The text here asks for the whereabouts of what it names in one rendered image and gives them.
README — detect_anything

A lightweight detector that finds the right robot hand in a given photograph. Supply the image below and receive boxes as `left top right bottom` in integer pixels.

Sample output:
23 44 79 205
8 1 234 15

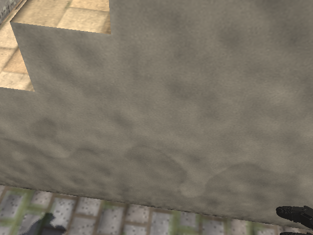
276 206 313 235

